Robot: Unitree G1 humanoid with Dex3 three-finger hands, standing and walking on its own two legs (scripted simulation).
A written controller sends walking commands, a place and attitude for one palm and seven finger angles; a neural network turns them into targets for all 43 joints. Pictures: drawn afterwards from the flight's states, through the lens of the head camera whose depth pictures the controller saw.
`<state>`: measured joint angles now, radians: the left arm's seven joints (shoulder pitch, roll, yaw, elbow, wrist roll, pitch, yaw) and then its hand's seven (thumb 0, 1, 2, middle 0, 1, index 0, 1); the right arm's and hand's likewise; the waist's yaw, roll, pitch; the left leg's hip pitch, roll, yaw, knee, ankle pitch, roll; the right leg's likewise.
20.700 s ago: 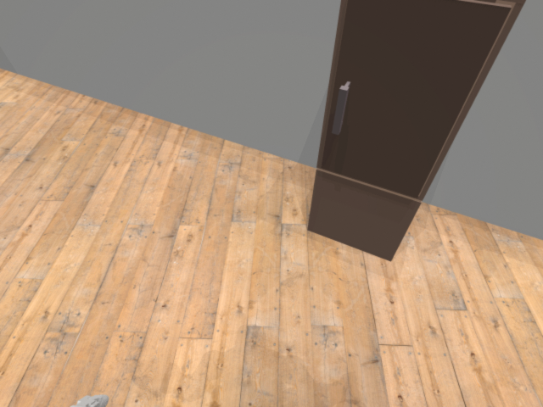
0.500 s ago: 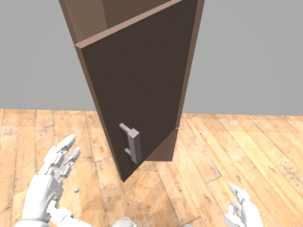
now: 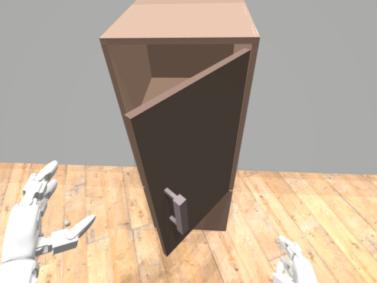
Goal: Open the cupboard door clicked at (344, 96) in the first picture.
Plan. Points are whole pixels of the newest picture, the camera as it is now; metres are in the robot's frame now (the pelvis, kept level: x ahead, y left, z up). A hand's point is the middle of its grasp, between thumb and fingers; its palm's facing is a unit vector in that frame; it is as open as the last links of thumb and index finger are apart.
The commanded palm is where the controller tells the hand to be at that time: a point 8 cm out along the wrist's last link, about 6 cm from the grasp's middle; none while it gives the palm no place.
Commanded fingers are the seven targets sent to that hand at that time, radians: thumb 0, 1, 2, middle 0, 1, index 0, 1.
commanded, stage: draw the hand back to the body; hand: left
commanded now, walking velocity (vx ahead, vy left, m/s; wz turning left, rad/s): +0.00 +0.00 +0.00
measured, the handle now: (175, 211) +0.31 +0.08 -0.06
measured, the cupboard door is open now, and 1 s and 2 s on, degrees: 51 51 51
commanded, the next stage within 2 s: step back with the hand held close in 0.60 s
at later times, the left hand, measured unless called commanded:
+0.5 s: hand (49, 205) +0.19 +0.25 +0.16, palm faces +0.43 -0.82 -0.38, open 7.5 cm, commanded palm +0.14 +0.29 +0.18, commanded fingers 0.00 0.90 0.90 -0.20 -0.30 -0.20 -0.30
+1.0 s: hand (41, 211) +0.18 +0.25 +0.16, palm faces +0.34 -0.80 -0.49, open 7.4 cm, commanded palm +0.12 +0.30 +0.19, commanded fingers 0.00 0.90 0.90 -0.20 -0.30 -0.20 -0.30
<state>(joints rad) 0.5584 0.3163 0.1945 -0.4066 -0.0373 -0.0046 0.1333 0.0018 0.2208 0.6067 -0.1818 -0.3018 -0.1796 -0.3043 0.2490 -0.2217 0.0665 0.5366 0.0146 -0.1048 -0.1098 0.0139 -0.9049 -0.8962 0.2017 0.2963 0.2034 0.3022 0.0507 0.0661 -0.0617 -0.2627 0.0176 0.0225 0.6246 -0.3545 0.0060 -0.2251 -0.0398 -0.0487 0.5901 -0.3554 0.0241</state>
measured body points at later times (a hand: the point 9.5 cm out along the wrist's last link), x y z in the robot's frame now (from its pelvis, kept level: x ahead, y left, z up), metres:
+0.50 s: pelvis +0.00 -0.01 +0.02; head -0.03 -0.03 +0.46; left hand +0.16 +0.29 +0.18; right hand +0.18 -0.24 -0.06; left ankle -0.01 +0.11 -0.73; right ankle -0.03 -0.13 -0.73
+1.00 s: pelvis -0.03 +0.00 +0.02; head -0.02 -0.01 +0.47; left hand +0.15 +0.29 +0.19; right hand +0.15 -0.25 -0.07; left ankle -0.01 +0.11 -0.73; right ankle -0.03 -0.13 -0.73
